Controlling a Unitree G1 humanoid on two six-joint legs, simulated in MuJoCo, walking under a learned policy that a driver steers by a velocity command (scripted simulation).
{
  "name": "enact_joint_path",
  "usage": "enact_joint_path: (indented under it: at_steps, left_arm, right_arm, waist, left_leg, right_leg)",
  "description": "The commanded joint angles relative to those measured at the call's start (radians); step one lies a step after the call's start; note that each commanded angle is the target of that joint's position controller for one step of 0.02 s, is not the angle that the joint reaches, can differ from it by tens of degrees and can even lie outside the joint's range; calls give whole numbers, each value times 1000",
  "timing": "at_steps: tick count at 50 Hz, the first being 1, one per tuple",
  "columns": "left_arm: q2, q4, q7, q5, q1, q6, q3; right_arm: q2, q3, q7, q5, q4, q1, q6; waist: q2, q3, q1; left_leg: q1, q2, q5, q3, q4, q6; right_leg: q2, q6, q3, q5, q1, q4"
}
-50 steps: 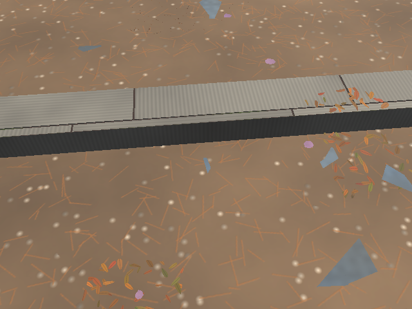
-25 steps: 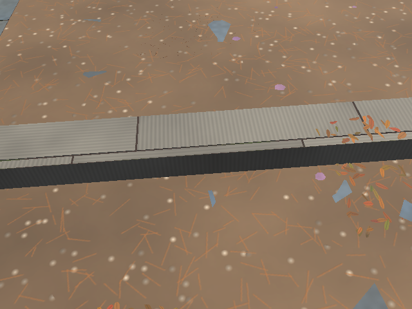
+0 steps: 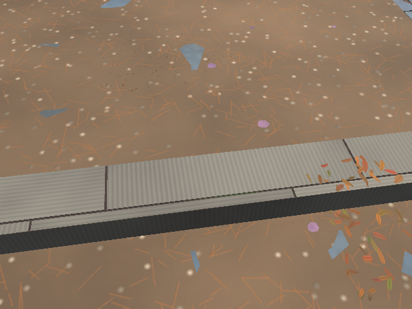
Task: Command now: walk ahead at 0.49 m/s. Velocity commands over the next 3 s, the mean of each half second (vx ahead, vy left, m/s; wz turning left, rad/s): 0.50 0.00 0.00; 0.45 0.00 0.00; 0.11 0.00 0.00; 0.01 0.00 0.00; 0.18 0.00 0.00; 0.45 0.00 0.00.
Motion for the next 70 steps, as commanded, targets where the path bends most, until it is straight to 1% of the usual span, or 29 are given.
enact_joint_path:
  at_steps: [1,10,12,14,15,16,17,18,20,21,25,32,38,41,42,43,44,45,47,50,55,59,61,62,64,65,66,67,70]
  left_arm:
    - [44,-44,6,12,30,3,12]
    - [49,-135,-37,-10,-254,-18,4]
    - [70,-141,-47,-10,-231,-28,10]
    - [127,-90,-45,-9,-42,-35,42]
    - [201,-38,-37,-3,165,-37,69]
    - [318,-11,-35,14,295,-28,98]
    - [234,-6,-39,14,309,-27,76]
    - [172,-25,-38,9,209,-29,55]
    - [105,-61,-42,9,39,-26,31]
    - [82,-60,-47,13,10,-28,23]
    - [113,-14,-44,16,57,-36,31]
    - [146,30,-14,4,154,-21,35]
    - [147,76,-5,-2,211,11,41]
    - [159,59,1,-3,146,25,42]
    - [140,43,0,6,136,24,31]
    - [13,29,-14,28,248,2,-5]
    - [31,59,-19,1,270,-25,-4]
    - [111,45,-21,-26,200,-38,16]
    - [119,25,-8,-10,98,-19,26]
    - [41,59,5,4,183,34,25]
    - [-17,74,11,16,149,71,5]
    - [-2,76,20,19,76,101,3]
    - [-8,92,21,20,92,100,3]
    - [-3,99,21,25,94,94,5]
    - [97,115,24,29,102,92,26]
    - [42,114,24,24,53,103,13]
    - [9,109,16,10,23,112,13]
    - [3,114,14,10,34,114,15]
    - [8,140,13,16,49,94,20]
  right_arm:
    - [-136,-22,-20,3,-57,-43,-18]
    - [-172,-32,-38,26,-9,107,17]
    - [-185,-39,-40,28,-7,97,27]
    - [-180,-34,-39,21,-18,59,37]
    - [-141,-17,-38,4,-42,48,36]
    - [-19,21,-27,3,-61,150,12]
    - [-68,13,-22,20,-42,145,-17]
    - [-163,-12,-17,46,-69,50,-32]
    - [-155,-17,-28,32,-87,-45,-27]
    - [-140,-22,-33,21,-86,-37,-12]
    - [-94,-22,-41,11,-94,-37,22]
    - [-72,-15,-30,14,-170,-304,15]
    - [-84,-9,-6,22,-202,-377,7]
    - [-152,-51,-6,15,-126,-119,-5]
    - [-209,-76,-15,13,-77,64,-4]
    - [-323,-96,-21,-10,-63,145,5]
    - [-261,-80,-19,-10,-63,147,7]
    - [-206,-63,-19,-4,-84,45,5]
    - [-103,-28,-10,-2,-113,-114,6]
    - [-58,-8,-7,-25,-72,-106,5]
    - [-75,6,-40,-40,-44,-108,31]
    - [-89,12,-48,-26,-16,-57,52]
    - [-80,14,-49,0,-13,-86,63]
    - [-73,15,-48,20,1,-63,66]
    - [-60,6,-35,-5,35,108,56]
    - [-2,19,-36,-10,66,183,63]
    - [-11,18,-39,-8,61,123,76]
    - [-32,11,-46,-2,56,66,89]
    - [-25,7,-66,-8,57,35,122]
  waist:
    - [74,55,46]
    - [92,81,-46]
    - [106,65,-19]
    - [106,-43,85]
    - [47,-190,163]
    - [-216,-329,143]
    - [-223,-389,154]
    - [-149,-236,133]
    - [-16,-87,71]
    - [-25,-56,37]
    - [-23,-16,3]
    - [-20,44,76]
    - [-36,79,78]
    - [-49,-74,-66]
    - [0,-182,-137]
    - [282,-291,-68]
    - [279,-385,-82]
    - [199,-232,-60]
    - [55,-84,7]
    - [111,-63,73]
    - [149,-103,86]
    - [158,-67,51]
    - [148,-35,72]
    - [124,-9,80]
    - [-74,-36,-28]
    - [-126,-54,-60]
    - [-78,4,-31]
    - [-19,34,-1]
    - [-19,36,5]
  left_leg:
    - [-108,280,66,-208,-206,172]
    - [150,329,59,-179,-120,107]
    - [195,351,116,-190,-62,91]
    - [173,293,393,-138,161,54]
    - [19,232,341,-83,439,19]
    - [-417,59,-60,-14,842,-61]
    - [-563,49,-420,-167,1008,-49]
    - [-646,115,-351,-180,1057,-24]
    - [-571,205,-182,-137,959,-25]
    - [-506,234,-138,-140,900,-30]
    - [-487,239,-30,-115,795,-61]
    - [-490,192,231,-70,374,-77]
    - [-490,164,76,-55,290,-31]
    - [-102,69,47,8,221,20]
    - [184,156,97,-89,218,60]
    - [538,444,249,-525,189,211]
    - [560,517,277,-767,64,283]
    - [409,487,349,-616,62,248]
    - [122,401,511,-346,28,183]
    - [-58,327,669,-189,-23,157]
    - [-94,250,797,-23,18,118]
    - [-76,306,651,-101,46,120]
    - [-68,305,546,-123,89,101]
    - [-66,275,447,-124,110,64]
    - [-108,159,27,-87,153,-13]
    - [-98,138,-171,-66,107,-44]
    - [-78,124,-171,-56,72,-59]
    - [-83,115,-135,-49,76,-66]
    - [-23,129,-42,-57,74,-79]
  right_leg:
    - [-41,27,1,162,-18,-146]
    - [32,14,-40,219,12,-583]
    - [49,-14,-49,138,70,-623]
    - [105,-56,-94,102,334,-664]
    - [8,-113,14,123,636,-635]
    - [-237,-273,455,12,1044,-699]
    - [-279,-305,693,-79,1082,-832]
    - [-245,-245,546,-80,956,-841]
    - [-164,-195,300,89,667,-899]
    - [-125,-174,224,136,576,-935]
    - [-85,-189,87,333,498,-994]
    - [-57,-156,-3,281,557,-1033]
    - [-133,-144,14,359,736,-934]
    - [-65,-98,-43,758,687,-627]
    - [-11,-61,-75,616,510,-370]
    - [164,20,-105,-45,111,42]
    - [202,23,67,-384,-7,234]
    - [150,14,91,-353,-60,291]
    - [56,24,15,-227,0,209]
    - [42,45,-10,-137,161,124]
    - [65,89,-77,6,288,-168]
    - [79,81,-75,2,363,-355]
    - [83,58,-76,61,413,-537]
    - [86,42,-78,191,452,-695]
    - [-15,3,20,720,598,-667]
    - [-38,-54,29,616,588,-648]
    - [-3,-50,25,394,508,-671]
    - [25,-34,13,263,480,-692]
    - [41,-17,5,256,453,-705]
